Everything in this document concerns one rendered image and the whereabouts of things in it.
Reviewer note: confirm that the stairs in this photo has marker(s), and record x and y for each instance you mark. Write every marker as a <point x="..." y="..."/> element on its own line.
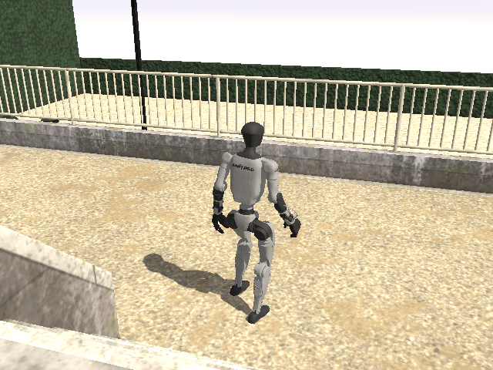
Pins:
<point x="25" y="346"/>

